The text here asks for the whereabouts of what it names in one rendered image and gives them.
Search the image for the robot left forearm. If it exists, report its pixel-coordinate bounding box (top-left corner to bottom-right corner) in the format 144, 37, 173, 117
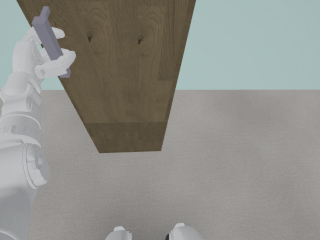
0, 72, 42, 149

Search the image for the left robot hand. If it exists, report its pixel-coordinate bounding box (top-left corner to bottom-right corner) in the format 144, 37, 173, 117
12, 26, 76, 84

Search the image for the right robot thigh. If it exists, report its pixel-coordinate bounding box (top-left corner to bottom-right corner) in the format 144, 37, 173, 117
169, 226, 205, 240

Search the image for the handle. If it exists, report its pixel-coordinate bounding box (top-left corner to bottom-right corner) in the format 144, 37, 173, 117
31, 6, 71, 78

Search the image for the cupboard door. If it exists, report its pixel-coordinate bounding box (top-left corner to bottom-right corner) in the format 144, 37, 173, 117
22, 0, 189, 123

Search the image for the robot right shin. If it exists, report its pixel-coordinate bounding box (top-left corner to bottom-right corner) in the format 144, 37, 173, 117
173, 223, 185, 230

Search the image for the left robot upper arm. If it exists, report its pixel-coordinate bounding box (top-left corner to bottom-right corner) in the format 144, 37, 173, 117
0, 143, 50, 240

